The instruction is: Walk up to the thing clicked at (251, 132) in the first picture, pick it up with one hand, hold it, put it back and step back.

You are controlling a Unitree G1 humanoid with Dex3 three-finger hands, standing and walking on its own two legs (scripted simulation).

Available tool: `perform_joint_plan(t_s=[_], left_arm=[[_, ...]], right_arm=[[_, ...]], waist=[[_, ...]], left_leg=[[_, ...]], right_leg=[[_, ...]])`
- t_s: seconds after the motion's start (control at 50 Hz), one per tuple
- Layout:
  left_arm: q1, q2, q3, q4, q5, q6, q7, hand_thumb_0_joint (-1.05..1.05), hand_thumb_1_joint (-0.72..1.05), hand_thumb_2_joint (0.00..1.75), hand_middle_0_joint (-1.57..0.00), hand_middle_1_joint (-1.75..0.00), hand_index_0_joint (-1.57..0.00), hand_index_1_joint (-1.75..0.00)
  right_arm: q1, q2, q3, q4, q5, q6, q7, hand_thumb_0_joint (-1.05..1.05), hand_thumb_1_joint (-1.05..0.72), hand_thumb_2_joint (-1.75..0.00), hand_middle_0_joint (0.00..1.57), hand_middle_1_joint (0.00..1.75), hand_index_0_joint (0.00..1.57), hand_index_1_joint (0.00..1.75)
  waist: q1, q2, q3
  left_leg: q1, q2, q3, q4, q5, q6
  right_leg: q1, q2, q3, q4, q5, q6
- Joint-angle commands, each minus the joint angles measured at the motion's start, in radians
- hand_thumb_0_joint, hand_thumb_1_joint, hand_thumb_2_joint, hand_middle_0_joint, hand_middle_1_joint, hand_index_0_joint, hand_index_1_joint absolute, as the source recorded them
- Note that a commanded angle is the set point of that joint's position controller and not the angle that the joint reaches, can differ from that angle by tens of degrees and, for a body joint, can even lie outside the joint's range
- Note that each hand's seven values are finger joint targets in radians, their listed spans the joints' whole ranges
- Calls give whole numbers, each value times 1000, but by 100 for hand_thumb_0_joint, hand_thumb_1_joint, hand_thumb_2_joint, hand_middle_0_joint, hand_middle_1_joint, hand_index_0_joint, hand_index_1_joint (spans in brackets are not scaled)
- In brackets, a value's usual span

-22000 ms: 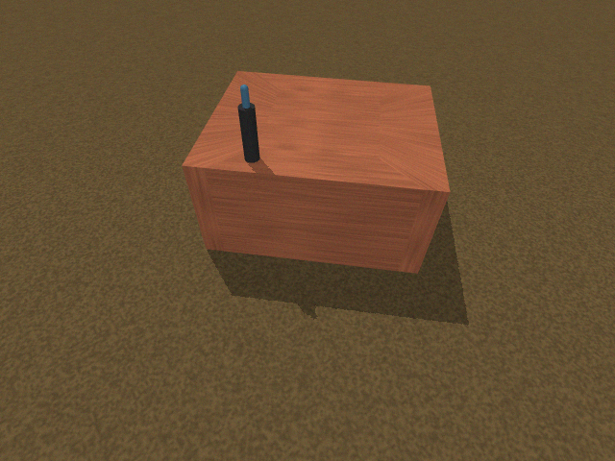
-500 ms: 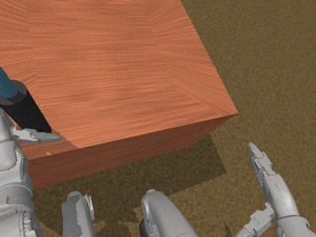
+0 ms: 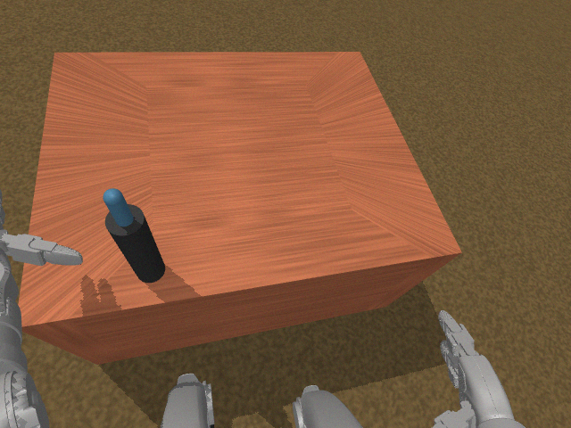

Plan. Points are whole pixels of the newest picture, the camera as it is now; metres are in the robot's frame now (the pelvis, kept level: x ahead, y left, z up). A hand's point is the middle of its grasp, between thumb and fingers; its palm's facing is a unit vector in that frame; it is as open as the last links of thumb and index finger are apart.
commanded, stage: home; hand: left
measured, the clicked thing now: (134, 239) +0.44 +0.19 -0.09
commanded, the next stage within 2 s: none
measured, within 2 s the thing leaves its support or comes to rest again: neither
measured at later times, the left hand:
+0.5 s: hand out of the picture +0.33 +0.31 +0.01, palm faces +0.31 -0.87 -0.38, open 16.7 cm
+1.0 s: hand (136, 427) +0.17 +0.15 -0.01, palm faces +0.17 -0.95 -0.26, open 17.5 cm
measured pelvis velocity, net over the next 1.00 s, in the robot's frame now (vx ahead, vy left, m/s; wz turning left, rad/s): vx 0.01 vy -0.03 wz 0.05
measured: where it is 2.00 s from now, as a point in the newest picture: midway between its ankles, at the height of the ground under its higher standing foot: outside the picture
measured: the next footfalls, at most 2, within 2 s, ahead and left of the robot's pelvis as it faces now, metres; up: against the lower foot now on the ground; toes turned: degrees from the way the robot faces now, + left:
none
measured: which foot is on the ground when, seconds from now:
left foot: down 0.00-1.00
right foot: down 0.00-1.00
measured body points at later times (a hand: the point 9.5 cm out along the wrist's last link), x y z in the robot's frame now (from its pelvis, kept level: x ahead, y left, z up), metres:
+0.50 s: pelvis +0.02 +0.00 +0.05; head +0.07 +0.02 +0.50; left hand +0.31 +0.35 +0.04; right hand +0.19 -0.23 +0.01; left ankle +0.07 +0.12 -0.64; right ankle -0.02 -0.16 -0.64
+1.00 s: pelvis +0.01 -0.03 +0.06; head +0.04 -0.04 +0.51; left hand +0.16 +0.20 +0.01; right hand +0.17 -0.26 -0.04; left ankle +0.07 +0.12 -0.64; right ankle -0.02 -0.16 -0.64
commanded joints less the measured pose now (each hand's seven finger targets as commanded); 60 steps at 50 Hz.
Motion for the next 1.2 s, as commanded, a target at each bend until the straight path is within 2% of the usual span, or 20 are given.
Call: perform_joint_plan(t_s=[0.0,0.04,0.1,0.14,0.2,0.26,0.32,0.38,0.44,0.48,0.56,0.58,0.62,0.7,0.76,0.88,0.9,1.0,1.08,1.18], left_arm=[[-382,503,113,-269,40,-4,109,0,-39,17,-7,-9,-7,-9],[-369,451,73,-217,49,18,132,0,-37,16,-7,-8,-7,-8],[-317,364,6,-100,62,38,145,0,-38,16,-7,-8,-7,-8],[-280,320,-16,-37,67,47,145,0,-38,15,-7,-8,-7,-8],[-212,288,-46,-22,64,68,137,0,-38,16,-7,-8,-7,-8],[-157,313,-52,-127,52,102,131,0,-38,16,-7,-8,-7,-8],[-115,251,-102,-246,30,135,128,0,-37,16,-7,-8,-7,-8],[29,138,-148,-309,10,164,132,0,-43,13,-6,-7,-6,-7],[141,14,-211,-474,-8,169,135,0,-47,10,-6,-6,-6,-7],[278,-9,-214,-561,-18,177,146,0,-47,10,-6,-7,-6,-7],[446,-9,-208,-786,-30,185,173,0,-49,9,-6,-6,-6,-6],[477,93,-101,-807,-30,199,208,0,-52,7,-5,-6,-5,-6],[653,-107,-255,-900,-43,214,202,0,-52,8,-6,-6,-6,-6],[835,-207,-339,-966,-45,240,213,0,-51,8,-6,-6,-6,-6],[850,-294,-437,-973,-39,249,207,0,-52,7,-6,-6,-5,-6],[770,-214,-397,-1076,-17,236,218,0,-59,3,-5,-5,-5,-5],[848,-249,-413,-991,-14,244,214,0,-59,3,-5,-5,-5,-5],[881,-246,-404,-991,-13,248,219,0,-60,2,-4,-4,-4,-4],[957,-314,-446,-903,-16,261,210,0,-59,3,-5,-4,-4,-5],[875,-271,-418,-957,-17,251,206,0,-61,2,-4,-4,-4,-4]], right_arm=[[13,-187,-141,-128,2,-12,-44,0,32,-17,13,13,13,13],[-11,-146,-102,-84,1,-7,-45,0,16,-33,15,21,15,21],[-105,-62,23,-38,1,-20,-37,0,-8,-57,14,21,14,21],[-187,-34,78,-17,-7,-32,-30,0,-24,-63,15,22,15,22],[-134,-58,66,39,-10,-35,-30,0,-48,-68,16,24,16,24],[-38,-162,-47,30,3,-25,-43,0,-56,-71,17,24,17,24],[-27,-166,-77,100,26,-23,-54,0,-61,-74,17,25,17,25],[-59,-128,-51,140,39,-44,-60,0,-66,-76,18,26,18,26],[-96,-47,27,133,43,-71,-65,0,-73,-80,18,27,18,27],[-130,-35,43,114,44,-83,-71,0,-79,-84,19,28,19,28],[-138,-88,-17,129,37,-85,-97,0,-84,-87,20,29,20,29],[-117,-122,-26,466,50,-66,-116,0,-82,-86,19,29,19,29],[-150,-65,5,393,47,-80,-130,0,-87,-89,20,30,20,30],[-202,-75,-15,438,39,-97,-157,0,-87,-89,20,30,20,30],[-229,-69,-14,466,27,-112,-171,0,-86,-88,20,30,20,30],[-274,-61,-7,498,8,-143,-199,0,-82,-86,19,29,19,29],[-281,-58,-5,502,5,-148,-202,0,-83,-87,20,29,20,29],[-299,-49,3,524,-1,-168,-205,0,-87,-89,20,30,20,30],[-311,-49,3,529,0,-187,-197,0,-88,-89,20,30,20,30],[-301,-55,-2,547,2,-198,-190,0,-89,-90,20,30,20,30]], waist=[[53,214,-452],[52,227,-418],[79,197,-307],[96,194,-314],[86,222,-331],[60,146,-375],[63,149,-330],[85,115,-239],[130,157,-240],[161,140,-226],[175,147,-204],[196,236,-134],[169,153,-123],[155,112,-123],[115,11,-74],[140,-39,-53],[138,-47,-35],[164,14,-9],[162,-5,28],[152,-17,24]], left_leg=[[604,-39,4,-221,199,2],[619,-39,7,-238,213,5],[561,-42,13,-266,197,7],[574,-38,13,-292,195,3],[660,-34,20,-314,247,-6],[748,-32,27,-337,310,1],[800,-28,16,-373,321,-8],[781,-27,12,-408,276,-10],[783,-34,23,-434,271,-17],[767,-39,32,-441,292,-18],[762,-47,54,-450,279,-19],[779,-50,45,-464,264,-21],[789,-50,54,-468,273,-10],[790,-50,63,-459,265,-2],[774,-47,61,-435,271,10],[743,-60,69,-440,142,16],[749,-62,75,-439,136,17],[748,-67,80,-457,112,10],[739,-68,80,-458,130,11],[758,-64,77,-456,180,12]], right_leg=[[100,32,-23,-219,278,-51],[111,28,-16,-245,291,-49],[128,17,-8,-286,277,-46],[143,20,-20,-301,262,-51],[146,21,-32,-324,305,-52],[206,24,-34,-366,382,-43],[190,26,-49,-380,378,-48],[188,24,-58,-392,332,-55],[243,14,-59,-400,325,-63],[293,9,-56,-406,341,-62],[347,-3,-38,-417,357,-54],[363,5,-45,-437,348,-60],[384,8,-45,-455,361,-51],[381,10,-46,-460,369,-43],[356,7,-43,-464,399,-28],[348,-14,-16,-503,277,-21],[347,-18,-5,-512,268,-17],[360,-23,-4,-522,223,-28],[366,-22,-16,-526,252,-24],[375,-24,-10,-523,314,-16]])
